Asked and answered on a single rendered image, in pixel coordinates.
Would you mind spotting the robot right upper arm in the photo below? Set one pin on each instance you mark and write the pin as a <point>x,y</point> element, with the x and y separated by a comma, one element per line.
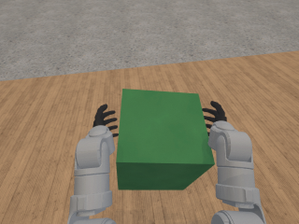
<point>235,217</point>

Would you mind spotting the right robot hand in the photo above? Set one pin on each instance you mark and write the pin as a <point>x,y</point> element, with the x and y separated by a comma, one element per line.
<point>218,113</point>

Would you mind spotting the carton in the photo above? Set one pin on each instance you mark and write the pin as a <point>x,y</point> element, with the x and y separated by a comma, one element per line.
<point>162,142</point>

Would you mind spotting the robot left forearm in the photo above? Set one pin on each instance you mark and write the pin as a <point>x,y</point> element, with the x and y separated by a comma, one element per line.
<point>92,194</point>

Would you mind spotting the robot right forearm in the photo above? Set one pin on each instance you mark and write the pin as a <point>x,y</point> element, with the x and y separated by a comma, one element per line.
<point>234,159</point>

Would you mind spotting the left robot hand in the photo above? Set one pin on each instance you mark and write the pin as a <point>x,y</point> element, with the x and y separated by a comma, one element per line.
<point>99,118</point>

